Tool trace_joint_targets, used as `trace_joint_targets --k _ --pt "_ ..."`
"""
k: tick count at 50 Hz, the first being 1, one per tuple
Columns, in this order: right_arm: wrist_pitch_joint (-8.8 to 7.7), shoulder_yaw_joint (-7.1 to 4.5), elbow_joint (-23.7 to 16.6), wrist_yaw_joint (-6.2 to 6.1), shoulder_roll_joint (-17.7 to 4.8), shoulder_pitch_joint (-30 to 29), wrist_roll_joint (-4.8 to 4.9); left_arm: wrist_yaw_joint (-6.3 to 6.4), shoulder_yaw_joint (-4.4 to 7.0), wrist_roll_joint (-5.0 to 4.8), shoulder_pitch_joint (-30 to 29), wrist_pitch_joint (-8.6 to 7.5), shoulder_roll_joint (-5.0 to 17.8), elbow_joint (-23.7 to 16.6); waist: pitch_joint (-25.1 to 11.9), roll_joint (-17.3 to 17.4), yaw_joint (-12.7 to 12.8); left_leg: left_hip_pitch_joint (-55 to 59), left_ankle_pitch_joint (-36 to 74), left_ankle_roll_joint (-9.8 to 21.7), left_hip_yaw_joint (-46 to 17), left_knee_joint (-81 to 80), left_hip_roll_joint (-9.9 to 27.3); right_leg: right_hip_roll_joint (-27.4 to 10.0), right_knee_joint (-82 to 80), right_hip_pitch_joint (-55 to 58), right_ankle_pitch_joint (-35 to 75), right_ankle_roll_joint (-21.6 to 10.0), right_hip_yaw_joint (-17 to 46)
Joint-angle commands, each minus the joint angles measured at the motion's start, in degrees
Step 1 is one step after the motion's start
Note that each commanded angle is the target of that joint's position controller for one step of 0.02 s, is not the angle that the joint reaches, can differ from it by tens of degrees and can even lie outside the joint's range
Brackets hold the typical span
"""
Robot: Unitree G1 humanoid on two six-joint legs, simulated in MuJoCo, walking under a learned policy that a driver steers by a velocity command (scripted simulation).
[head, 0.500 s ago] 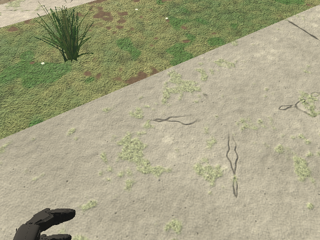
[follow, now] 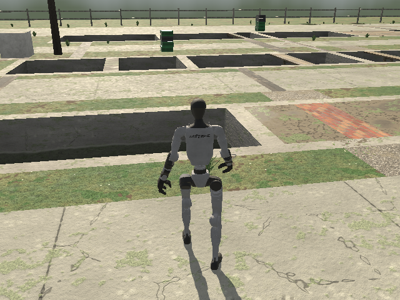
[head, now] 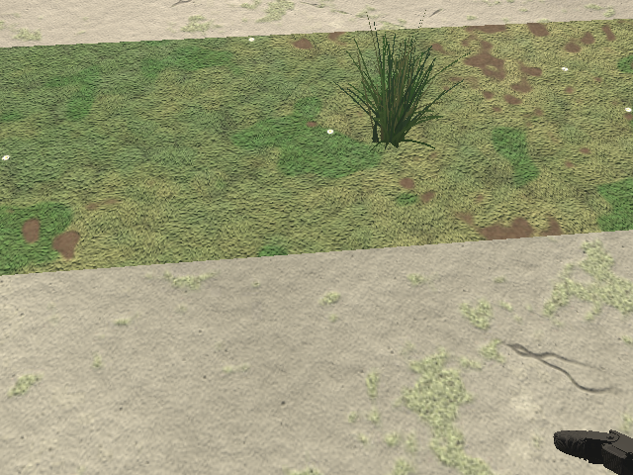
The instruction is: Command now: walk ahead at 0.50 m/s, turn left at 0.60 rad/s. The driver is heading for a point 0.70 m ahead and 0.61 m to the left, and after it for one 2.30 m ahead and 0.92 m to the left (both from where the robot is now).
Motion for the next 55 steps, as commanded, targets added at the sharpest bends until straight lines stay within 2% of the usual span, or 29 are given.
trace_joint_targets --k 1,2,3,4,5,6,7,8,12,17,22,24,25,26,27,28,29,31,33,37,41,46,49,50,51,52,53,54,55 --pt "-0.25 -4.72 -0.99 -0.44 -10.03 13.01 -0.03 0.84 2.61 -0.88 -3.21 0.48 11.6 -3.66 -8.34 -5.72 -11.72 22.51 -0.96 4.9 4.88 -4.84 -7.18 -11.38 20.94 -5.46 60.36 -7.09 1.12" --pt "0.37 -6.56 1.21 -1.66 -14.63 22.36 0.26 0.99 1.33 0.81 -2.01 0.21 8.54 -4.68 -13.68 0.83 -15.25 40.59 -0.63 8.26 -6.66 -5.49 -0.73 -9.08 38.89 -20.28 40.98 -4.52 1.18" --pt "-0.34 -6.76 0.22 -1.87 -20.76 19.0 0.57 0.22 -1.33 2.76 2.49 -1.38 0.47 -8.5 -18.61 15.22 -6.98 55.92 -10.93 18.82 -40.39 -11.85 13.36 2.96 57.9 -44.89 -10.94 -1.45 7.66" --pt "-1.31 -5.4 -1.13 -1.45 -15.83 21.06 0.26 -0.51 -0.58 0.48 -3.92 -3.41 5.89 -9.18 -24.01 8.34 -12.16 57.52 -17.57 19.71 -49.16 -18.98 15.72 2.68 63.17 -50.96 -10.9 -2.17 19.13" --pt "-2.17 -4.39 -0.1 -1.27 -12.77 19.27 -0.17 -0.87 -0.02 -1.3 -8.56 -4.39 8.03 -10.73 -15.5 5.8 -12.28 52.0 -12.7 16.9 -40.6 -19.65 14.09 0.25 61.56 -54.91 -5.09 -3.2 18.84" --pt "-2.53 -3.82 -0.12 -1.31 -11.26 16.08 0.01 -0.58 -0.38 -0.44 -8.84 -4.87 7.16 -10.46 -10.98 1.65 -9.7 43.59 -6.74 14.84 -33.65 -19.39 11.46 -2.17 56.34 -52.11 -0.13 -3.65 18.8" --pt "-2.5 -3.27 -0.67 -1.45 -9.71 12.18 -0.22 -0.22 -0.13 1.13 -8.7 -4.85 7.25 -9.82 -8.04 0.38 -7.29 35.95 -0.41 13.43 -28.49 -19.77 9.2 -3.66 51.63 -48.1 2.51 -3.16 18.72" --pt "-2.51 -2.74 -1.54 -1.68 -8.53 9.85 -0.92 -0.3 0.2 1.62 -7.6 -4.27 7.67 -9.53 -6.96 1.41 -5.3 30.89 4.47 13.04 -25.61 -20.96 7.73 -4.61 49.34 -44.26 4.41 -2.79 19.07" --pt "-2.86 -2.91 -0.32 -2.97 -9.64 9.95 -0.75 -0.32 -0.38 2.44 -8.98 -2.24 4.9 -10.05 -4.53 1.15 -4.11 21.57 12.53 13.49 -19.79 -23.44 5.25 -3.41 39.87 -41.11 10.03 0.43 17.08" --pt "-2.22 -3.24 2.2 -4.05 -10.74 14.05 -0.12 -1.1 -1.61 1.84 -20.13 -2.54 2.35 -12.8 -2.04 2.86 -8.41 17.9 4.73 9.34 -16.57 -22.33 1.36 0.98 18.99 -35.71 27.42 1.17 16.42" --pt "-1.54 -3.19 4.3 -4.31 -10.09 16.9 0.38 -1.95 -0.42 0.97 -21.88 -3.44 5.28 -14.09 -1.99 4.83 -8.41 24.55 0.61 7.65 -24.37 -15.7 4.49 2.27 12.06 -32.69 23.35 -1.21 18.95" --pt "-1.08 -3.1 4.2 -4.33 -9.47 15.75 0.24 -1.75 0.42 0.98 -16.77 -3.87 6.2 -13.0 -3.18 6.41 -5.51 25.32 3.35 6.23 -25.91 -11.24 3.84 2.78 9.81 -26.18 19.54 -3.27 17.65" --pt "-1.1 -2.41 3.81 -4.19 -7.5 15.44 -0.02 -1.37 1.28 1.54 -11.21 -4.14 7.68 -11.93 -6.92 5.7 -2.77 23.6 6.06 4.42 -24.0 -4.5 0.96 1.22 9.01 -16.91 19.76 -5.16 18.07" --pt "-1.24 -1.13 2.69 -4.02 -4.22 15.93 -0.95 -0.88 2.11 2.41 -2.58 -4.27 10.79 -11.36 -15.24 -0.47 0.5 16.6 -1.93 2.14 -19.35 11.49 -2.69 -8.43 10.24 -1.84 17.82 -8.72 27.23" --pt "-1.78 -0.19 1.37 -4.01 -1.35 24.45 0.88 -1.13 3.16 2.94 2.13 -3.5 14.99 -9.27 -22.1 -20.23 -3.17 -3.94 -27.81 -1.95 -12.3 30.4 -10.13 -21.33 4.14 15.6 5.04 -18.53 55.16" --pt "-1.86 -1.15 2.91 -4.22 -7.51 23.78 1.42 -1.42 2.14 1.31 1.27 -3.23 9.66 -10.03 -18.69 -14.97 -1.91 -11.1 -26.25 -2.86 -13.59 38.15 -5.23 -22.13 0.92 13.78 -8.77 -18.0 60.81" --pt "-1.54 -2.09 2.34 -4.16 -10.66 16.84 1.01 -1.04 1.17 1.19 -1.11 -2.83 6.07 -10.57 -11.22 -9.15 -0.17 -12.69 -20.69 -3.27 -12.32 39.66 -3.17 -19.47 -0.03 6.83 -8.32 -15.32 50.93" --pt "-1.26 -2.33 0.92 -4.09 -9.61 11.03 -0.28 -0.76 0.33 2.09 -5.54 -2.18 4.14 -10.25 -3.79 -4.99 -1.97 -9.45 -14.07 -3.52 -10.25 35.7 0.21 -14.68 -1.91 -5.84 5.69 -13.27 37.46" --pt "-0.78 -2.18 0.88 -3.51 -7.16 11.93 0.47 -0.52 0.0 2.23 -6.39 -2.57 3.01 -9.53 -2.5 -7.68 -3.84 -5.3 -11.71 -3.28 -9.23 32.21 2.24 -11.97 -4.69 -10.87 12.21 -12.48 29.48" --pt "-0.05 -1.37 -0.6 -3.19 -4.22 8.78 0.02 -0.46 0.95 1.6 -5.23 -3.2 5.4 -7.29 -1.25 -5.84 -3.98 -8.23 -7.41 -4.17 -7.97 25.07 3.46 -13.1 -7.72 -10.87 21.76 -14.39 21.6" --pt "-0.79 -0.75 -1.17 -1.96 -3.18 3.78 0.01 -0.24 1.23 1.48 -4.68 -2.61 6.82 -5.85 -0.59 -4.77 -2.41 -6.18 4.14 -3.95 -5.62 12.58 3.01 -11.28 -8.26 -9.56 27.09 -12.91 12.96" --pt "-1.65 0.01 -3.69 -0.51 -2.3 -4.58 0.17 -0.52 1.55 -0.01 0.41 -1.38 9.07 -2.62 2.52 -4.26 -0.32 -2.43 4.46 -1.85 -2.02 0.06 0.52 -13.05 -8.24 -5.34 28.94 -12.37 9.77" --pt "-1.72 -1.17 -3.96 -0.2 -5.0 -2.57 -0.56 -0.26 1.94 -0.88 0.68 -0.35 11.18 -1.32 -0.13 -6.53 -3.86 5.0 -2.77 1.12 0.97 -3.92 -3.01 -14.28 -0.53 -0.84 50.04 -11.08 8.02" --pt "-1.64 -2.34 -2.21 -0.36 -6.91 3.98 -0.75 -0.01 1.8 -0.98 0.02 0.05 11.41 -1.06 -4.23 -6.6 -8.19 14.96 -0.89 2.72 2.34 -6.89 -4.96 -13.06 7.69 -2.04 57.68 -9.76 5.91" --pt "-1.38 -3.98 0.7 -1.01 -9.94 12.99 -0.63 0.35 1.08 -0.54 0.39 0.1 10.02 -1.12 -9.33 -5.78 -12.44 29.66 2.14 4.22 1.56 -7.83 -5.74 -10.68 18.91 -8.75 55.78 -7.86 4.06" --pt "-0.84 -5.37 2.33 -2.18 -15.22 21.64 -1.04 0.35 -0.56 1.38 1.24 -0.43 5.76 -3.33 -17.19 3.04 -14.41 50.07 2.6 9.0 -16.46 -6.0 6.71 -6.6 39.03 -27.02 32.65 -4.93 2.99" --pt "-1.19 -5.0 2.08 -2.12 -17.56 20.47 -0.59 -0.36 -2.34 1.55 6.06 -1.72 1.26 -3.96 -25.26 12.55 -9.39 58.41 -4.99 17.03 -42.85 -13.58 18.28 2.23 54.38 -41.45 -11.41 -3.07 11.58" --pt "-1.81 -3.51 1.96 -1.75 -12.13 19.71 -0.55 -0.85 -0.79 -0.57 0.05 -2.57 6.92 -4.05 -22.05 6.03 -12.33 55.36 -7.3 15.12 -40.42 -16.51 17.28 -0.07 58.76 -47.03 -10.23 -3.52 18.16" --pt "-2.32 -2.84 2.51 -1.62 -10.55 16.92 -0.62 -0.99 -0.59 -1.63 -4.53 -3.12 7.57 -5.88 -13.34 5.7 -11.56 47.57 -2.19 13.01 -30.87 -17.52 14.9 -2.18 57.56 -49.73 -5.42 -4.21 17.0"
